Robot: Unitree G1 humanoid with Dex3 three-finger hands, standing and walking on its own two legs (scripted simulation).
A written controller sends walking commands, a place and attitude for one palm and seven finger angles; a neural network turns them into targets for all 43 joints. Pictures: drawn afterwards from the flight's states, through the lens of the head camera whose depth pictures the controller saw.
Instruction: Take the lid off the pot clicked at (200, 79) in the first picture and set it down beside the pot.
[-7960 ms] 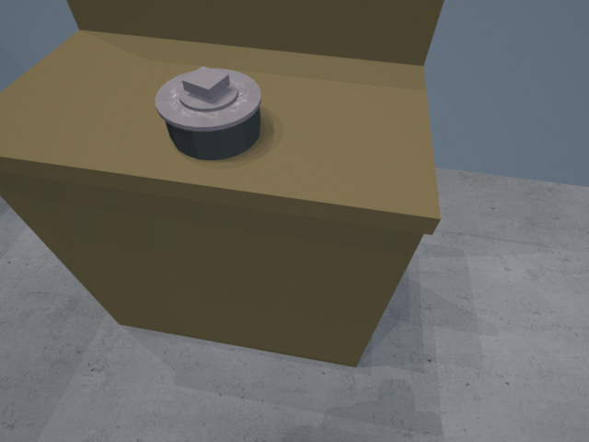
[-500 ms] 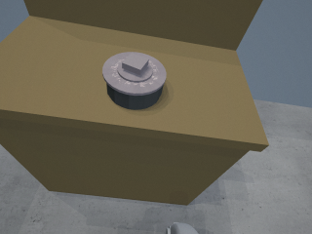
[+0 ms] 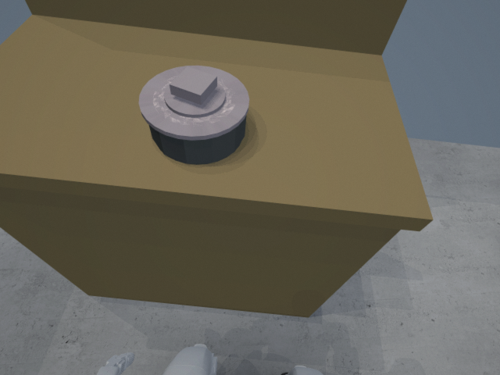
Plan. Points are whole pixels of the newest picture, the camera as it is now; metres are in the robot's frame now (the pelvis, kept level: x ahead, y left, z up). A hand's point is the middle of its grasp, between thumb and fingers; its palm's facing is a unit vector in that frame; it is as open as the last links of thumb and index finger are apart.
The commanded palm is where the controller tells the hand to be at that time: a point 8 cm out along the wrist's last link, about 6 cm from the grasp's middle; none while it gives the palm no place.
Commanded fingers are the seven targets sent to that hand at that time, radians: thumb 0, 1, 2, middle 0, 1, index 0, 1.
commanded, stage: come to a stop and stand still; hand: left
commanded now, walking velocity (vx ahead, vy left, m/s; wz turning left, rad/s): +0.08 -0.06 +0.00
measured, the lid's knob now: (194, 85) +0.50 +0.13 +0.17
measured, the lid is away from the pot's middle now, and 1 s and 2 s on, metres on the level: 0.00 0.00 0.00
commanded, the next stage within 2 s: look again from close up in 0.70 s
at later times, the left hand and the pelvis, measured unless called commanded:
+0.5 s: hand out of the picture -0.01 +0.29 -0.16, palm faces -0.04 -0.97 -0.25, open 7.4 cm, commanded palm none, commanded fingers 0.00 0.90 0.90 -0.20 -0.30 -0.20 -0.30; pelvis -0.01 +0.09 +0.00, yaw -4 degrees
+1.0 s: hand out of the picture +0.03 +0.24 -0.15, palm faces -0.09 -0.97 -0.24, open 7.3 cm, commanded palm none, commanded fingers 0.00 0.90 0.90 -0.20 -0.30 -0.20 -0.30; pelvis -0.01 +0.07 +0.01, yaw -5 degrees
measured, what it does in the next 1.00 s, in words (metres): steps on the spot: left foot, then right foot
